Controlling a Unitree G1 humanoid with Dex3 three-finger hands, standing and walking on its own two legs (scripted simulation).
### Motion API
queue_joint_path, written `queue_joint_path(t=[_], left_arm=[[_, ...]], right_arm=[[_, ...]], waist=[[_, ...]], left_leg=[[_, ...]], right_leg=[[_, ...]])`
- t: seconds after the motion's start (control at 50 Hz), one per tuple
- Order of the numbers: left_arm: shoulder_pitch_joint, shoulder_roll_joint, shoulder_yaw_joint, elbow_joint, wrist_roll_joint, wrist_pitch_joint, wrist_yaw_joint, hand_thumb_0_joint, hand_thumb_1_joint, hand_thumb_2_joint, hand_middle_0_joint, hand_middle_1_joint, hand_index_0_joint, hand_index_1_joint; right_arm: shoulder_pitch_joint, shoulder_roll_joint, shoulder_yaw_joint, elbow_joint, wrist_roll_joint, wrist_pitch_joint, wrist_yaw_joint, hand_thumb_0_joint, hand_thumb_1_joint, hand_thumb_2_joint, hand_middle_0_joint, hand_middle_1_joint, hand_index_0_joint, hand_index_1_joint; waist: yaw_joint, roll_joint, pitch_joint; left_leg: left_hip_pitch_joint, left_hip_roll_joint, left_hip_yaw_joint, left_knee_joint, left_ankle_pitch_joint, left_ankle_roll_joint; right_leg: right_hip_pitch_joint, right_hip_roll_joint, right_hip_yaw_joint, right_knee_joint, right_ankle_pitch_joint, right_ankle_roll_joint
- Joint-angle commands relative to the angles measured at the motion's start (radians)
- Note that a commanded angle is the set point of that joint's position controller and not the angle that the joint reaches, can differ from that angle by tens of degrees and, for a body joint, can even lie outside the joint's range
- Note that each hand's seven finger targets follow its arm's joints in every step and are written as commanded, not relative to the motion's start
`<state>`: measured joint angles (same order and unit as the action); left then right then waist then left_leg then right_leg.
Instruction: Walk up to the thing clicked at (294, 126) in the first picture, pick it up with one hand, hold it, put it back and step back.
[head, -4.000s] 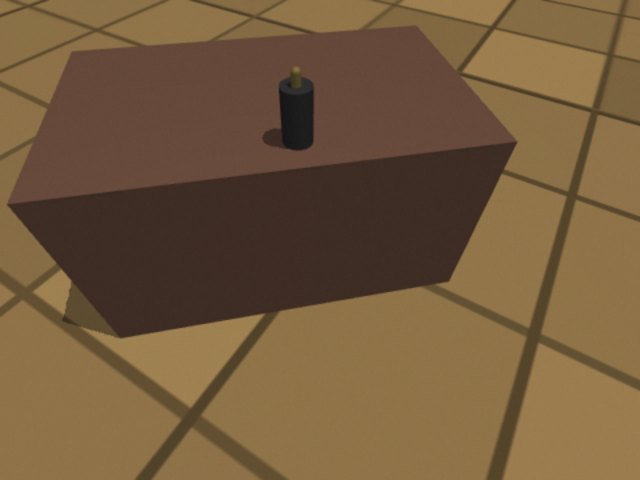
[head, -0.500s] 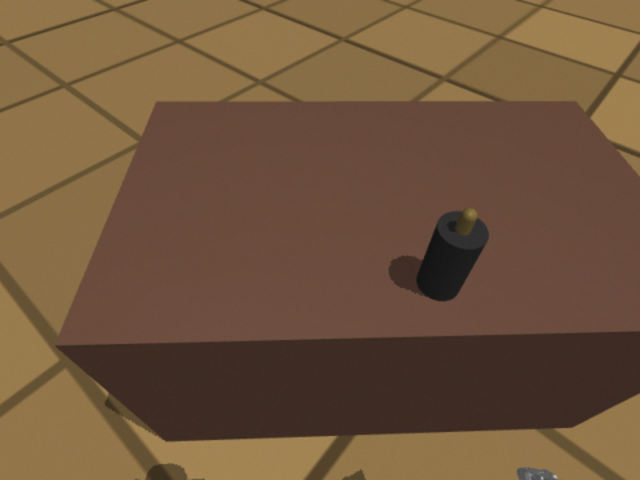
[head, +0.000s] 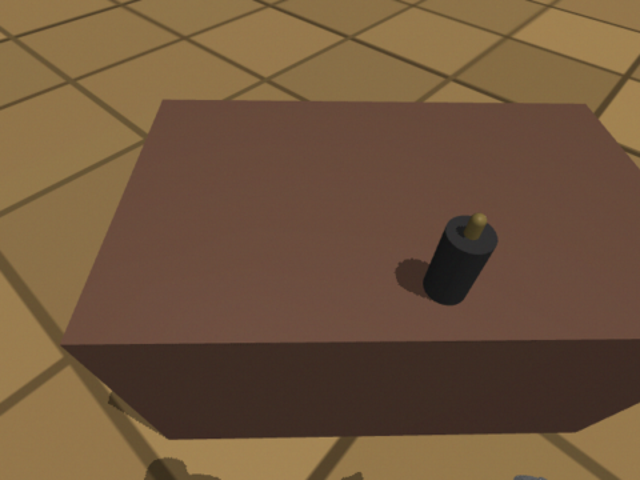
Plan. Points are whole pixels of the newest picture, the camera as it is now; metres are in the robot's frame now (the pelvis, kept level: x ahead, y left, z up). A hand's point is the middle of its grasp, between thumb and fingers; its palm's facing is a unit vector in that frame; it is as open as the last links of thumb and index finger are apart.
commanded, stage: stand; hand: right
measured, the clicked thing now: (460, 255) +0.45 -0.22 -0.04
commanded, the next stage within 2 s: none
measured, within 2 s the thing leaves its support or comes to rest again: neither
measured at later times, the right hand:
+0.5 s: hand out of the picture +0.08 -0.26 -0.16, palm faces +0.00 +0.94 -0.34, open 7.4 cm
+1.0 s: hand out of the picture +0.10 -0.26 -0.15, palm faces +0.00 +0.94 -0.35, open 7.4 cm
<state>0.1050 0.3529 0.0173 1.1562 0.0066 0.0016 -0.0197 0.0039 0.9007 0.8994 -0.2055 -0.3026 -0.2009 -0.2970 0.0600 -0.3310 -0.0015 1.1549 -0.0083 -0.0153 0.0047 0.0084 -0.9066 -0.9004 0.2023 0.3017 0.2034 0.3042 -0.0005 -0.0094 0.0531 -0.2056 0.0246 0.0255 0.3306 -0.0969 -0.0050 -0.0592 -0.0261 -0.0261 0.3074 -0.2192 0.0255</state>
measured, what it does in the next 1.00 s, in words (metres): stands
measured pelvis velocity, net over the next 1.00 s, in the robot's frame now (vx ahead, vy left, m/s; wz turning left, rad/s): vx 0.02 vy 0.00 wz -0.01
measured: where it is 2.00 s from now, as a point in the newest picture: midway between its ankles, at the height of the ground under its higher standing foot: outside the picture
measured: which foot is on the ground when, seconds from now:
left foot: down 0.00-1.00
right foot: down 0.00-1.00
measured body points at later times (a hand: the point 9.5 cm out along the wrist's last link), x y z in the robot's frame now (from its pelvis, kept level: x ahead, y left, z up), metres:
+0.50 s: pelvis +0.01 +0.00 +0.00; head +0.03 +0.00 +0.45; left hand +0.09 +0.30 -0.14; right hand +0.08 -0.30 -0.13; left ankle +0.05 +0.12 -0.75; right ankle -0.03 -0.13 -0.75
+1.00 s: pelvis +0.02 +0.00 +0.00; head +0.03 +0.00 +0.45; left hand +0.09 +0.30 -0.14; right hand +0.10 -0.30 -0.13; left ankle +0.05 +0.12 -0.75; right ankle -0.03 -0.13 -0.75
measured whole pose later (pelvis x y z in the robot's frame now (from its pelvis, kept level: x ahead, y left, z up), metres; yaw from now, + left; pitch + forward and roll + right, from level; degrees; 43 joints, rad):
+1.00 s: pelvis +0.02 +0.00 +0.00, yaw -1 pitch -2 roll +0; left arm 0.13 0.36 0.00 1.11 0.01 -0.01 -0.01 0.00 0.90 0.90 -0.21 -0.30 -0.20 -0.30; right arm 0.08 -0.34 0.00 1.14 -0.01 -0.01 0.01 0.01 -0.91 -0.90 0.20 0.30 0.20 0.30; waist 0.00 -0.01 0.05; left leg -0.17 0.03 0.04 0.34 -0.13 -0.01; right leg -0.03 -0.03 -0.01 0.30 -0.24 0.02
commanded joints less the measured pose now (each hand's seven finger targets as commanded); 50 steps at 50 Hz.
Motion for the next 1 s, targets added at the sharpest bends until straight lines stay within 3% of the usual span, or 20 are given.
queue_joint_path(t=[0.0,0.06,0.14,0.2,0.26,0.34,0.46,0.62,0.64,0.72,0.84,0.86,0.98], left_arm=[[-0.025,0.205,0.030,-0.072,0.008,-0.030,0.021,0.000,0.900,0.900,-0.200,-0.300,-0.200,-0.300],[-0.023,0.201,0.027,-0.074,0.005,-0.030,0.022,0.000,0.900,0.900,-0.200,-0.300,-0.200,-0.300],[-0.015,0.211,0.029,-0.077,0.004,-0.029,0.024,0.000,0.900,0.900,-0.200,-0.300,-0.200,-0.300],[-0.010,0.210,0.029,-0.081,0.005,-0.027,0.022,0.000,0.900,0.900,-0.200,-0.300,-0.200,-0.300],[-0.004,0.214,0.030,-0.086,0.005,-0.027,0.024,0.000,0.900,0.900,-0.200,-0.300,-0.200,-0.300],[-0.001,0.212,0.027,-0.093,0.001,-0.031,0.025,0.000,0.900,0.900,-0.200,-0.300,-0.200,-0.300],[-0.004,0.215,0.026,-0.100,0.003,-0.028,0.028,0.000,0.900,0.900,-0.200,-0.300,-0.200,-0.300],[-0.006,0.216,0.025,-0.101,0.002,-0.027,0.031,0.000,0.900,0.900,-0.200,-0.300,-0.200,-0.300],[-0.001,0.210,0.024,-0.100,0.003,-0.027,0.029,0.000,0.900,0.900,-0.200,-0.300,-0.200,-0.300],[0.000,0.217,0.025,-0.104,0.002,-0.030,0.030,0.000,0.900,0.900,-0.200,-0.300,-0.200,-0.300],[0.005,0.213,0.023,-0.105,0.005,-0.029,0.030,0.000,0.900,0.900,-0.200,-0.300,-0.200,-0.300],[0.001,0.217,0.023,-0.106,0.005,-0.030,0.031,0.000,0.900,0.900,-0.200,-0.300,-0.200,-0.300],[0.003,0.215,0.023,-0.107,0.005,-0.029,0.031,0.000,0.899,0.900,-0.200,-0.300,-0.200,-0.300]], right_arm=[[-0.039,-0.225,-0.042,-0.055,-0.003,-0.022,-0.009,0.000,-0.900,-0.900,0.200,0.300,0.200,0.300],[-0.040,-0.228,-0.042,-0.052,-0.001,-0.018,-0.008,0.000,-0.900,-0.900,0.200,0.300,0.200,0.300],[-0.034,-0.222,-0.042,-0.057,0.001,-0.018,-0.006,0.000,-0.900,-0.900,0.200,0.300,0.200,0.300],[-0.019,-0.233,-0.045,-0.054,0.000,-0.018,-0.007,0.000,-0.900,-0.900,0.200,0.300,0.200,0.300],[-0.023,-0.229,-0.046,-0.060,0.000,-0.018,-0.006,0.000,-0.900,-0.900,0.200,0.300,0.200,0.300],[-0.015,-0.229,-0.043,-0.059,0.001,-0.020,-0.006,0.000,-0.900,-0.900,0.200,0.300,0.200,0.300],[-0.023,-0.227,-0.041,-0.060,-0.001,-0.018,-0.009,0.000,-0.900,-0.900,0.200,0.300,0.200,0.300],[-0.020,-0.226,-0.039,-0.059,0.001,-0.014,-0.009,0.000,-0.900,-0.900,0.200,0.300,0.200,0.300],[-0.013,-0.230,-0.039,-0.058,0.002,-0.013,-0.009,0.000,-0.900,-0.900,0.200,0.300,0.200,0.300],[-0.014,-0.227,-0.040,-0.062,0.000,-0.015,-0.008,0.000,-0.900,-0.900,0.200,0.300,0.200,0.300],[-0.026,-0.231,-0.041,-0.066,0.001,-0.013,-0.009,0.000,-0.900,-0.900,0.200,0.300,0.200,0.300],[-0.028,-0.224,-0.040,-0.066,0.001,-0.013,-0.009,0.000,-0.900,-0.900,0.200,0.300,0.200,0.300],[-0.028,-0.229,-0.042,-0.068,0.002,-0.012,-0.009,0.000,-0.900,-0.900,0.200,0.300,0.200,0.300]], waist=[[-0.004,0.024,-0.120],[-0.004,0.023,-0.081],[-0.005,0.019,-0.064],[-0.007,0.021,-0.052],[-0.004,0.014,-0.063],[-0.005,0.010,-0.087],[-0.004,0.012,-0.093],[-0.006,0.011,-0.081],[-0.008,0.018,-0.077],[-0.006,0.010,-0.096],[-0.004,0.014,-0.070],[-0.005,-0.002,-0.075],[-0.005,0.007,-0.068]], left_leg=[[0.133,0.120,-0.103,-0.021,0.097,0.017],[0.112,0.115,-0.102,-0.030,0.050,0.017],[0.110,0.116,-0.106,-0.040,0.060,0.017],[0.104,0.112,-0.107,-0.049,-0.006,0.016],[0.106,0.113,-0.108,-0.046,0.015,0.017],[0.135,0.116,-0.096,-0.018,0.126,0.018],[0.135,0.118,-0.094,-0.011,0.158,0.014],[0.135,0.119,-0.090,-0.014,0.153,0.016],[0.133,0.115,-0.087,-0.018,0.115,0.015],[0.146,0.121,-0.086,-0.003,0.178,0.021],[0.138,0.116,-0.086,-0.019,0.103,0.017],[0.146,0.120,-0.088,-0.011,0.143,0.018],[0.134,0.116,-0.088,-0.020,0.108,0.018]], right_leg=[[-0.066,-0.117,0.089,-0.063,0.078,-0.038],[-0.084,-0.114,0.089,-0.072,0.044,-0.038],[-0.090,-0.110,0.083,-0.060,0.049,-0.038],[-0.089,-0.112,0.089,-0.064,0.021,-0.042],[-0.083,-0.111,0.086,-0.055,0.031,-0.042],[-0.068,-0.116,0.090,-0.055,0.100,-0.039],[-0.062,-0.114,0.083,-0.050,0.140,-0.034],[-0.059,-0.115,0.083,-0.052,0.140,-0.037],[-0.061,-0.115,0.087,-0.060,0.115,-0.037],[-0.046,-0.119,0.086,-0.053,0.175,-0.035],[-0.068,-0.115,0.086,-0.072,0.115,-0.035],[-0.063,-0.114,0.082,-0.062,0.143,-0.034],[-0.062,-0.114,0.084,-0.069,0.111,-0.037]])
